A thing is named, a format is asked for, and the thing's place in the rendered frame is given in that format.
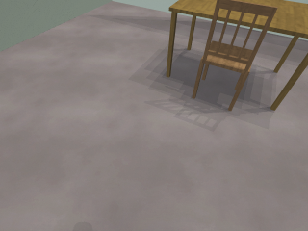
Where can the chair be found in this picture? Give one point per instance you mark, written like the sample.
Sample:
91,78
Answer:
229,56

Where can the table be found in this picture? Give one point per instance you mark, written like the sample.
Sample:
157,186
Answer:
291,18

